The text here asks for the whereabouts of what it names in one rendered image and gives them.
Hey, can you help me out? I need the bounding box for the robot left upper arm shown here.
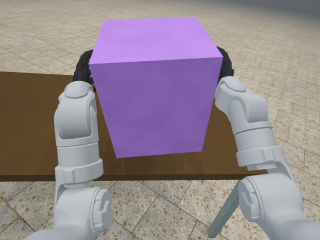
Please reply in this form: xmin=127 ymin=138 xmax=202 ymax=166
xmin=24 ymin=186 xmax=114 ymax=240

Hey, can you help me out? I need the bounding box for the robot left forearm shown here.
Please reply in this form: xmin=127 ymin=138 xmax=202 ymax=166
xmin=53 ymin=81 xmax=104 ymax=225

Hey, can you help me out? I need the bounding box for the right robot hand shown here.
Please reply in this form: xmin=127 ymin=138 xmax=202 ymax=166
xmin=216 ymin=46 xmax=234 ymax=87

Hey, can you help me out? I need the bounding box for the robot right upper arm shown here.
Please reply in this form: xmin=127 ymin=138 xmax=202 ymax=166
xmin=238 ymin=172 xmax=320 ymax=240

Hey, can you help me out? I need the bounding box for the left robot hand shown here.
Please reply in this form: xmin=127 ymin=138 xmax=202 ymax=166
xmin=72 ymin=49 xmax=96 ymax=92

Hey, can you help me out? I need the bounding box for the carton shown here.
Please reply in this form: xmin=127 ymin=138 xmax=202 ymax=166
xmin=88 ymin=16 xmax=223 ymax=158

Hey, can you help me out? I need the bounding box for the table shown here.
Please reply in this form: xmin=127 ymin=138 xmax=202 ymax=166
xmin=0 ymin=71 xmax=268 ymax=239

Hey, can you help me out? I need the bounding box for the robot right forearm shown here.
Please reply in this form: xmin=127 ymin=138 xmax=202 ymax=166
xmin=214 ymin=76 xmax=304 ymax=211

